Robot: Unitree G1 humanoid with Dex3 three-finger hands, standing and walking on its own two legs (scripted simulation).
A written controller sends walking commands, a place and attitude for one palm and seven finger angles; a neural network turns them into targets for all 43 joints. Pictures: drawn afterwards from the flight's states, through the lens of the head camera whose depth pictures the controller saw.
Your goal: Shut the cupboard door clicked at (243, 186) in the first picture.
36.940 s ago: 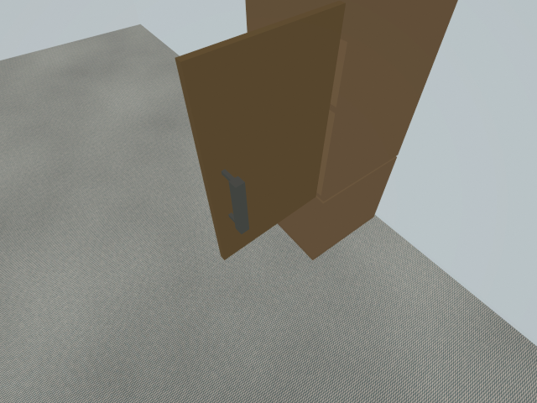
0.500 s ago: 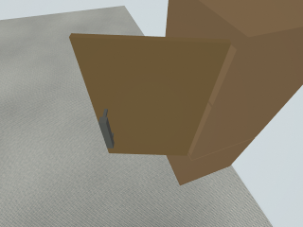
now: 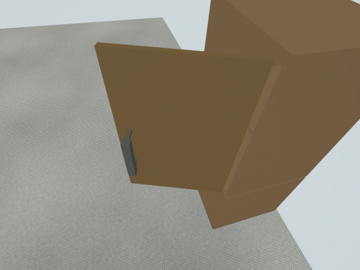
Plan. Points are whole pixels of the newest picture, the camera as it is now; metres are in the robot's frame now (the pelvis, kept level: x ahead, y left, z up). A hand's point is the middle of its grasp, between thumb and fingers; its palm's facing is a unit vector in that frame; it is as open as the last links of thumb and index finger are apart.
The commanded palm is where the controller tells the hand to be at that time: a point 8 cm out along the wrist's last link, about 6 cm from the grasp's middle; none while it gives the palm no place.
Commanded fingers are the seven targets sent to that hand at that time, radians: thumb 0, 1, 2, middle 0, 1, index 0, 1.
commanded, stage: come to a stop and stand still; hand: left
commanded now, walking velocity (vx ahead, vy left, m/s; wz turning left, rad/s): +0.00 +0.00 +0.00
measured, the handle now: (131, 153) +0.46 +0.20 -0.09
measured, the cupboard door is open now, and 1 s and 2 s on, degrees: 68 68 68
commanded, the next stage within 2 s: look again from close up in 0.90 s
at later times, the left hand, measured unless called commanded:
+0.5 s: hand out of the picture +0.05 +0.23 -0.17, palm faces -0.01 -0.97 -0.24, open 7.4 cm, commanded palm none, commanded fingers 0.00 0.90 0.90 -0.20 -0.30 -0.20 -0.30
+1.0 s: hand out of the picture +0.04 +0.20 -0.18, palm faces -0.01 -0.98 -0.20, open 7.4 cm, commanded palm none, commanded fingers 0.00 0.90 0.90 -0.20 -0.30 -0.20 -0.30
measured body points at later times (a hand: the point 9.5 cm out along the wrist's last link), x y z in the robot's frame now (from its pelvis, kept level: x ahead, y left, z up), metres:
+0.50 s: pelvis +0.01 +0.04 +0.00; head +0.03 +0.03 +0.45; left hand +0.05 +0.28 -0.15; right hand +0.01 -0.18 -0.16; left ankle -0.02 +0.08 -0.74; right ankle +0.00 -0.09 -0.74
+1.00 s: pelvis +0.02 +0.03 +0.00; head +0.04 +0.03 +0.45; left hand +0.04 +0.25 -0.16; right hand +0.04 -0.20 -0.16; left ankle -0.02 +0.08 -0.74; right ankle +0.00 -0.09 -0.74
